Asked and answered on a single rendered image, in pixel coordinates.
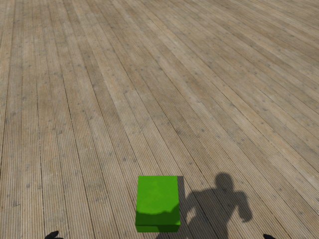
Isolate carton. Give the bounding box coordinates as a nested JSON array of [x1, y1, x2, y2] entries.
[[135, 176, 180, 233]]

